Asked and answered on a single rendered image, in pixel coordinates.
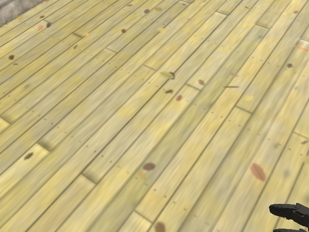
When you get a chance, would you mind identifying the right robot hand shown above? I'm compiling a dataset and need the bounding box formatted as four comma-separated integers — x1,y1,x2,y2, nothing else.
269,203,309,232

